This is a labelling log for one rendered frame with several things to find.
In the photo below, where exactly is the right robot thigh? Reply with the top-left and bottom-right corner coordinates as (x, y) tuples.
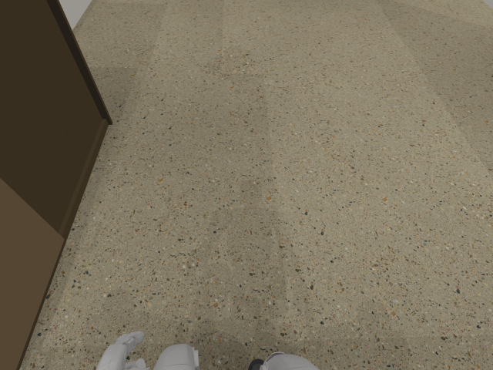
(260, 354), (319, 370)

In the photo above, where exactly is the robot thigh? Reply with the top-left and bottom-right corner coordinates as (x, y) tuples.
(153, 344), (200, 370)
(260, 354), (319, 370)

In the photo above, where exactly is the left robot thigh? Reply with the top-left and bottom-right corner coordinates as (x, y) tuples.
(153, 344), (200, 370)

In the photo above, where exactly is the wardrobe door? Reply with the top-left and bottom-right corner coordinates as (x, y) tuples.
(0, 0), (102, 232)
(0, 178), (65, 370)

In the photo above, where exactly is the left robot hand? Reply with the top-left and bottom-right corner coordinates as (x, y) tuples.
(96, 331), (149, 370)

